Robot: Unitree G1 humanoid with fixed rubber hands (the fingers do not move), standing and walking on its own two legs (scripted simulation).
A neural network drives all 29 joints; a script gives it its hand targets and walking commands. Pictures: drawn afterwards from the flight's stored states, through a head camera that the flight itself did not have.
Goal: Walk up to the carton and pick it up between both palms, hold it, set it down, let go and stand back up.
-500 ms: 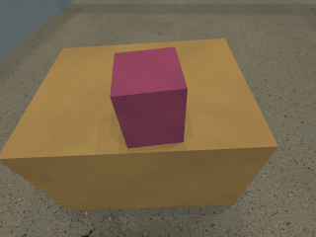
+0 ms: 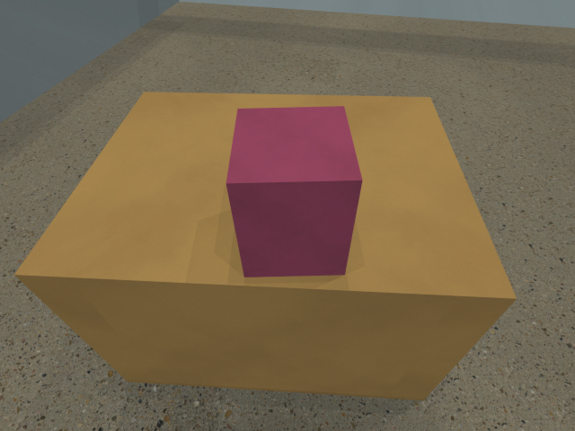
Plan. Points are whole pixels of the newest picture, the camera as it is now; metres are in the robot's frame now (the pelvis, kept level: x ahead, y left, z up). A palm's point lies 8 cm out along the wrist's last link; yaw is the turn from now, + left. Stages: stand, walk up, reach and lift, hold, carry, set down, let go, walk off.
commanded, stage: walk up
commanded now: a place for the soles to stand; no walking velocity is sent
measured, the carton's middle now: (292, 194) +0.55 +0.03 +0.01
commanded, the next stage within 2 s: none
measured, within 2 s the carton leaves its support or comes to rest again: neither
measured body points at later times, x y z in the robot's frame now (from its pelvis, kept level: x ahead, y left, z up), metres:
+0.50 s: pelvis +0.00 +0.01 +0.00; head +0.01 +0.03 +0.45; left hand +0.07 +0.27 -0.15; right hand +0.09 -0.23 -0.14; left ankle +0.01 +0.14 -0.74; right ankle +0.02 -0.07 -0.74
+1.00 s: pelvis -0.01 +0.00 -0.01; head +0.01 +0.02 +0.44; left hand +0.03 +0.28 -0.16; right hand +0.08 -0.25 -0.14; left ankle +0.01 +0.14 -0.74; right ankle +0.02 -0.07 -0.74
